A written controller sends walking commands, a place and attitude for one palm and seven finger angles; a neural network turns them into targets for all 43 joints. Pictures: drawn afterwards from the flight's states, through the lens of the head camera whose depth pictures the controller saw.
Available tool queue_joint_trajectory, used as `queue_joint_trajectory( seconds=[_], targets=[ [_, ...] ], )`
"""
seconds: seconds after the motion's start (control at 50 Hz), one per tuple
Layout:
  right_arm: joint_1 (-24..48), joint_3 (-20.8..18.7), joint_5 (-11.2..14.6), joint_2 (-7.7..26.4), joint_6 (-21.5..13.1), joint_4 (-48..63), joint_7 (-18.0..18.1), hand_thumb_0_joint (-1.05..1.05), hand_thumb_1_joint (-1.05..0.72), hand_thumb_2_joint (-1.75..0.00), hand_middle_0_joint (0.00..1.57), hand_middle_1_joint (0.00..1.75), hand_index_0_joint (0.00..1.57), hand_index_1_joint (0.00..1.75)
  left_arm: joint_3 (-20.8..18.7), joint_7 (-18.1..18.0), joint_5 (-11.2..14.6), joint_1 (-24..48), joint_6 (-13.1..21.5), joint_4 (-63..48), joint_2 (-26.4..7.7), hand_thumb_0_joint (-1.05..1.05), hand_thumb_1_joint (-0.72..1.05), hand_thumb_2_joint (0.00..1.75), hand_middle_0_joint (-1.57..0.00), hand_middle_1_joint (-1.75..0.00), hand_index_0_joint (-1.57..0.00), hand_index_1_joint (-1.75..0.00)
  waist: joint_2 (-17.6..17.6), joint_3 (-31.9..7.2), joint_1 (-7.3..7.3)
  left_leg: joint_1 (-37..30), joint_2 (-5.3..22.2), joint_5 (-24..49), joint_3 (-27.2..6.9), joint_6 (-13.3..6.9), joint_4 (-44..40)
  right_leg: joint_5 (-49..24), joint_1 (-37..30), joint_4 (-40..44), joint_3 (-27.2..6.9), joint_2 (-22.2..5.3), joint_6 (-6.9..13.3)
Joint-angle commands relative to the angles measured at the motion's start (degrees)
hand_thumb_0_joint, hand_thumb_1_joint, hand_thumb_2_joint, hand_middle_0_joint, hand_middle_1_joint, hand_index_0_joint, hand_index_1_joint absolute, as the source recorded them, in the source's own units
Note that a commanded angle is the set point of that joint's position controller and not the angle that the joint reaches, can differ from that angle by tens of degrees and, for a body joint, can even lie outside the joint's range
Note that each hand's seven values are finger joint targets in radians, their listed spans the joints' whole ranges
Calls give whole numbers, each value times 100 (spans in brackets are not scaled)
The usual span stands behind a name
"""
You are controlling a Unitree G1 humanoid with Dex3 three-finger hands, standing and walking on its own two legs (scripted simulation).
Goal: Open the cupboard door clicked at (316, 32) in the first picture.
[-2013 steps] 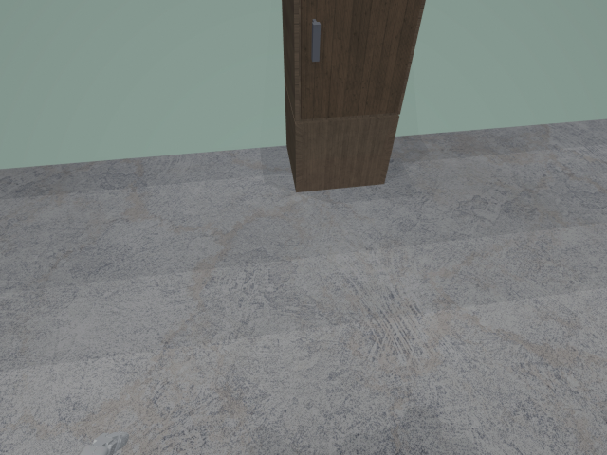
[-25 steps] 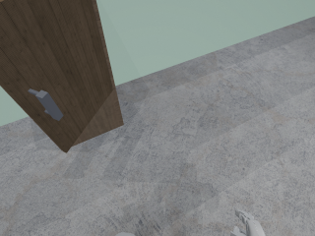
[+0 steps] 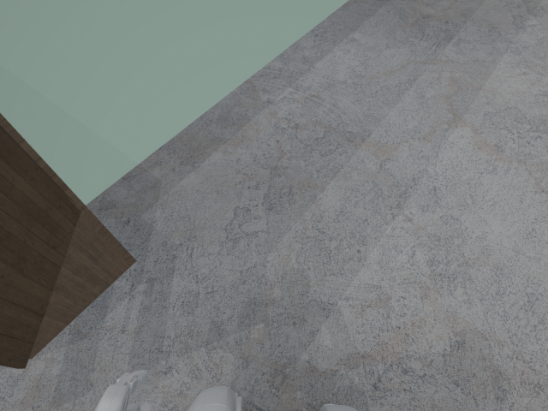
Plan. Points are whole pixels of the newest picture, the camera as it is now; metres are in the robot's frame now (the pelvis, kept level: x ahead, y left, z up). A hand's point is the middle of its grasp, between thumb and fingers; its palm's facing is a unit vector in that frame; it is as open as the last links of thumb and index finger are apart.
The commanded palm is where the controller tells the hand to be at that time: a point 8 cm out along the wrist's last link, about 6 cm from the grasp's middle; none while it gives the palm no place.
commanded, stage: walk to a spot facing it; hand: left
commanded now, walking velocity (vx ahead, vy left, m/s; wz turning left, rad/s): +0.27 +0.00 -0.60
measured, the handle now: out of the picture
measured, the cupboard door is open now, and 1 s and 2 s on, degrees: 39 39 39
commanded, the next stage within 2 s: turn to face it in 1.30 s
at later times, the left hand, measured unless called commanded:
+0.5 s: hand (175, 331) +0.25 +0.20 -0.16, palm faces -0.27 -0.95 -0.17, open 7.4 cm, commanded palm none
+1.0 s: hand (287, 227) +0.46 +0.00 -0.15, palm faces -0.53 -0.81 -0.24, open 7.2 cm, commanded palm none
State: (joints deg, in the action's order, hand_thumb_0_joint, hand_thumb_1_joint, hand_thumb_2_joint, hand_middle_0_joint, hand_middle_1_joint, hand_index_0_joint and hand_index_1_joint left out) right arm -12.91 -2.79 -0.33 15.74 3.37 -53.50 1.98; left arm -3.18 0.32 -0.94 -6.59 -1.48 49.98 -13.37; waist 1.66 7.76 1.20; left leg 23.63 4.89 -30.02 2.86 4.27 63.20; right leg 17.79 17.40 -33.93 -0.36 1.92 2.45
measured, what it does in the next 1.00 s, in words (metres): walks ahead, turning right: left foot, then right foot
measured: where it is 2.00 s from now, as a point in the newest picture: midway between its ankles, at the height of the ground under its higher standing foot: (376, 275)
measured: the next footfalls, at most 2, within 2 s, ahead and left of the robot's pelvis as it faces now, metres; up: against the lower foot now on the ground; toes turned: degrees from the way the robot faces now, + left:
left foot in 0.30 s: +0.14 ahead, +0.13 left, +0.00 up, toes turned -8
right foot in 0.76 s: +0.30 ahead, -0.17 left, +0.00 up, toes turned -34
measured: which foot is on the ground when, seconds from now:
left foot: up 0.00-0.28, down 0.30-0.76, up 0.78-1.00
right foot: down 0.00-0.30, up 0.32-0.74, down 0.76-1.00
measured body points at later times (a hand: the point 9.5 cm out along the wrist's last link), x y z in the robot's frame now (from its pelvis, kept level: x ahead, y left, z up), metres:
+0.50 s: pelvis +0.13 +0.02 +0.02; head +0.18 +0.04 +0.46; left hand +0.26 +0.25 -0.14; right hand +0.07 -0.22 -0.11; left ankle +0.10 +0.13 -0.73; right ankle +0.08 -0.11 -0.63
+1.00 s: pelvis +0.30 -0.13 +0.01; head +0.33 -0.17 +0.46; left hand +0.49 +0.04 -0.13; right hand +0.23 -0.36 -0.14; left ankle +0.45 +0.00 -0.64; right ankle +0.27 -0.15 -0.73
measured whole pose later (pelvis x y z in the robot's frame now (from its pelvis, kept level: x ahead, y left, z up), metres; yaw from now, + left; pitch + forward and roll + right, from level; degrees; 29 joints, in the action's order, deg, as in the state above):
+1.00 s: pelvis +0.30 -0.13 +0.01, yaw -34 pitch +1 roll +2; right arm -11.2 -2.1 -1.2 9.9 -1.2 -53.9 0.3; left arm -3.5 0.5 -0.6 -13.2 2.9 56.3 -11.1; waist 0.1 4.2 1.6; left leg 35.9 8.6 -13.5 0.7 4.1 61.5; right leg 14.3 10.0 -23.2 1.7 5.7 7.8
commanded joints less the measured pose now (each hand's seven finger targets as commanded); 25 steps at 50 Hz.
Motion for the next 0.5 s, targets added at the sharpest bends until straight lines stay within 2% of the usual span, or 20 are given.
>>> queue_joint_trajectory(
  seconds=[0.0, 0.04, 0.08, 0.12, 0.16, 0.2, 0.22, 0.24, 0.26, 0.28, 0.3, 0.32, 0.34, 0.36, 0.38, 0.4, 0.42, 0.46, 0.48],
  targets=[
    [159, -106, -55, 261, -163, 631, -91, 0, -90, -90, 20, 30, 20, 30, -299, -142, -11, -497, 106, -283, -1097, 0, 90, 90, -20, -30, -20, -30, -802, -1051, -189, 646, 22, 593, -187, 83, -53, -2363, -1015, 1385, -1658, -1424, 894],
    [176, -116, -70, 210, -193, 626, -148, 0, -90, -90, 20, 30, 20, 30, -315, -105, -35, -556, 139, -270, -1144, 0, 90, 90, -20, -30, -20, -30, -759, -1027, -211, 523, -77, 790, -96, 80, -531, -1313, -903, 1603, -1767, -1277, 893],
    [325, -137, -72, 222, -246, 712, -180, 0, -90, -90, 20, 30, 20, 30, -335, -58, -45, -614, 171, -238, -1167, 0, 90, 90, -20, -30, -20, -30, -934, -847, -264, 556, -132, 822, -76, 58, -964, -389, -832, 1787, -1975, -1242, 929],
    [481, -155, -61, 226, -333, 802, -206, 0, -90, -90, 20, 30, 20, 30, -354, -22, -66, -757, 209, -172, -1186, 0, 90, 90, -20, -30, -20, -30, -1005, -812, -341, 541, -200, 715, -90, 15, -1401, 188, -907, 1846, -2220, -1247, 969],
    [559, -162, -53, 224, -416, 852, -209, 0, -90, -90, 20, 30, 20, 30, -385, 8, -66, -757, 227, -177, -1185, 0, 90, 90, -20, -30, -20, -30, -1119, -665, -355, 310, -297, 642, -104, -38, -1879, 412, -687, 1835, -2403, -1237, 992],
    [296, -162, -44, 236, -486, 785, -191, 0, -90, -90, 20, 30, 20, 30, -400, 32, -52, -598, 233, -210, -1145, 0, 90, 90, -20, -30, -20, -30, -1091, -608, -171, -392, -415, 882, -67, -82, -2562, 633, -221, 1695, -2391, -1078, 885],
    [23, -171, -44, 237, -524, 685, -175, 0, -90, -90, 20, 30, 20, 30, -395, 30, -49, -507, 234, -203, -1062, 0, 90, 90, -20, -30, -20, -30, -982, -637, -15, -1083, -453, 1112, -33, -80, -3108, 795, 240, 1464, -2328, -926, 745],
    [-508, -193, -48, 391, -578, 513, -121, 0, -90, -90, 20, 30, 20, 30, -359, 49, -27, -311, 236, -268, -924, 0, 90, 90, -20, -30, -20, -30, -646, -738, 270, -2131, -338, 1209, -76, -128, -3715, 965, 969, 1044, -2013, -638, 524],
    [-1144, -291, -133, 854, -639, 331, -47, 0, -90, -90, 20, 30, 20, 30, -274, 92, 15, -293, 241, -377, -482, 0, 90, 90, -20, -30, -20, -30, 719, -949, 555, -3097, 721, 55, -1362, -428, -4484, 1169, 1930, -302, -1337, 57, 224],
    [-1809, -376, -241, 1348, -672, 249, -11, 0, -90, -90, 20, 30, 20, 30, -209, 130, 49, -140, 278, -562, -301, 0, 90, 90, -20, -30, -20, -30, 2024, -1074, 742, -3311, 2335, -760, -3499, -1044, -5241, 1869, 2742, -2243, -210, 476, -130],
    [-1644, -331, -211, 1270, -641, 298, 10, 0, -90, -90, 20, 30, 20, 30, -262, 171, -31, 191, 305, -640, -505, 0, 90, 90, -20, -30, -20, -30, 1009, -639, 653, -2644, 2624, -788, -3678, -1375, -5522, 1434, 2835, -2965, -546, -146, -106],
    [-1235, -245, -210, 1009, -658, 494, -30, 0, -90, -90, 20, 30, 20, 30, -301, 228, -54, 11, 345, -584, -564, 0, 90, 90, -20, -30, -20, -30, 468, -430, 366, -2283, 2411, -374, -3211, -1437, -5465, 1007, 2773, -3280, -426, -373, -134],
    [-1038, -185, -226, 780, -695, 496, -27, 0, -90, -90, 20, 30, 20, 30, -333, 254, -118, -36, 335, -398, -504, 0, 90, 90, -20, -30, -20, -30, 418, -378, 258, -1970, 2007, 297, -2601, -1215, -5343, 598, 2651, -3639, -335, -386, -176],
    [-833, -100, -198, 554, -719, 494, -18, 0, -90, -90, 20, 30, 20, 30, -318, 291, -126, -138, 296, -284, -429, 0, 90, 90, -20, -30, -20, -30, 444, -271, 72, -1868, 1720, 1060, -1832, -1012, -5247, 177, 2607, -3732, -273, -525, -212],
    [-814, -55, -164, 441, -756, 458, -4, 0, -90, -90, 20, 30, 20, 30, -280, 328, -127, -233, 246, -232, -325, 0, 90, 90, -20, -30, -20, -30, 543, -311, -5, -1956, 1474, 1919, -1123, -833, -5145, -107, 2562, -3706, -137, -557, -260],
    [-954, -18, -144, 362, -789, 378, 8, 0, -90, -90, 20, 30, 20, 30, -227, 350, -115, -264, 211, -206, -194, 0, 90, 90, -20, -30, -20, -30, 592, -447, -16, -2139, 1235, 2886, -575, -670, -4970, -317, 2541, -3681, -4, -503, -286],
    [-1073, 5, -124, 307, -806, 310, 28, 0, -90, -90, 20, 30, 20, 30, -191, 360, -94, -292, 198, -173, -98, 0, 90, 90, -20, -30, -20, -30, 743, -549, -8, -2342, 1138, 3729, -198, -564, -4776, -389, 2548, -3644, 130, -481, -290],
    [-1381, 28, -128, 290, -828, 135, 34, 0, -90, -90, 20, 30, 20, 30, -136, 363, -86, -159, 163, -201, -14, 0, 90, 90, -20, -30, -20, -30, 769, -694, 25, -2642, 1109, 4598, 202, -588, -4634, -509, 2618, -3326, 286, -445, -275],
    [-1474, 30, -124, 309, -828, 80, 30, 0, -90, -90, 20, 30, 20, 30, -107, 368, -83, -50, 147, -209, -1, 0, 90, 90, -20, -30, -20, -30, 761, -703, 41, -2694, 1133, 4678, 335, -615, -4644, -641, 2614, -3083, 353, -464, -269]
  ],
)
